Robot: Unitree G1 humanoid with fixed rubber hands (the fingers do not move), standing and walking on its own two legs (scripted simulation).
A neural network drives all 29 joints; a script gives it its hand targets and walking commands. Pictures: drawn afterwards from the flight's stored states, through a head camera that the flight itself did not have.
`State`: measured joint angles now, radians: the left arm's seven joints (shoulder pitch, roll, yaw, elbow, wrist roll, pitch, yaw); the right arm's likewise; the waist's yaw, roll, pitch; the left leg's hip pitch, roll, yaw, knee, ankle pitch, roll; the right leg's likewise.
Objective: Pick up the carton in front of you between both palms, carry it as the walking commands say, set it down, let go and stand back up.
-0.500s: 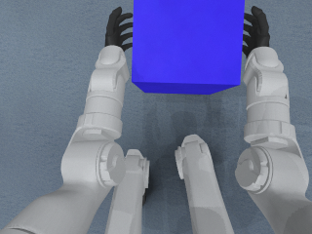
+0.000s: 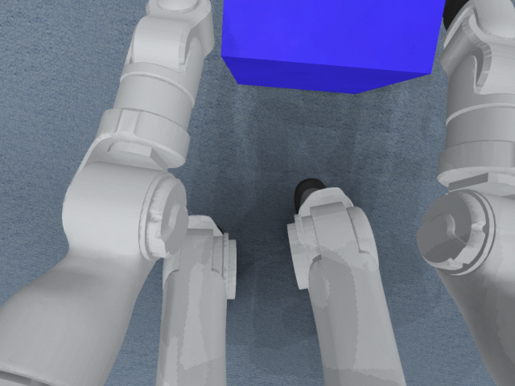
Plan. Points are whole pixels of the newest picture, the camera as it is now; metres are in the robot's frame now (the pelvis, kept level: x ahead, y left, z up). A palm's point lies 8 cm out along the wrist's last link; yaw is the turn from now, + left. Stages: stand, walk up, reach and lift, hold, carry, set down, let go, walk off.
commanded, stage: set down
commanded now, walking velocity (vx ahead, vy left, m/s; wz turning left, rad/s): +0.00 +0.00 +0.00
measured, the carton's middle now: out of the picture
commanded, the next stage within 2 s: none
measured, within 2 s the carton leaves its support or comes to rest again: rests again in 0.48 s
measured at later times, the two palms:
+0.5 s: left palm out of the picture +0.57 -0.01 -0.21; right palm (441, 21) +0.47 -0.30 -0.21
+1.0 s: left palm out of the picture +0.57 -0.01 -0.22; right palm (438, 20) +0.47 -0.30 -0.21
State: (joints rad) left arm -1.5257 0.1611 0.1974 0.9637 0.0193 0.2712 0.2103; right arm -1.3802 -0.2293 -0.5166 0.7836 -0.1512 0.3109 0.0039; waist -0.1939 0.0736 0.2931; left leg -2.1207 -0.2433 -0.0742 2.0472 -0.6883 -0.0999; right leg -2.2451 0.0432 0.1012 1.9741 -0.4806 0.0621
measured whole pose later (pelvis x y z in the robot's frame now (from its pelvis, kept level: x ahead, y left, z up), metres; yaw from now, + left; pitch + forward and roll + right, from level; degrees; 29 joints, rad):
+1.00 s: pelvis -0.01 +0.01 -0.04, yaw +0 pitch +36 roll -2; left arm -1.68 0.24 0.11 1.14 0.00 0.20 0.09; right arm -1.48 -0.32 -0.59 0.97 -0.17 0.21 0.13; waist -0.20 0.08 0.48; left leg -2.16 -0.21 -0.04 2.20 -0.67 -0.04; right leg -2.23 -0.05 0.05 2.09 -0.49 0.05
